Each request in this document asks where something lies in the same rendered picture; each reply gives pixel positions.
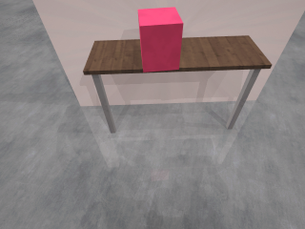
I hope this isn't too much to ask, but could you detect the table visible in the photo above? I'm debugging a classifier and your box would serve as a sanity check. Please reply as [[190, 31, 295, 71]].
[[83, 35, 272, 134]]

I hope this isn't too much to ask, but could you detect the carton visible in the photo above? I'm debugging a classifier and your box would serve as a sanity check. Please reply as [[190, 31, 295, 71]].
[[137, 7, 184, 73]]

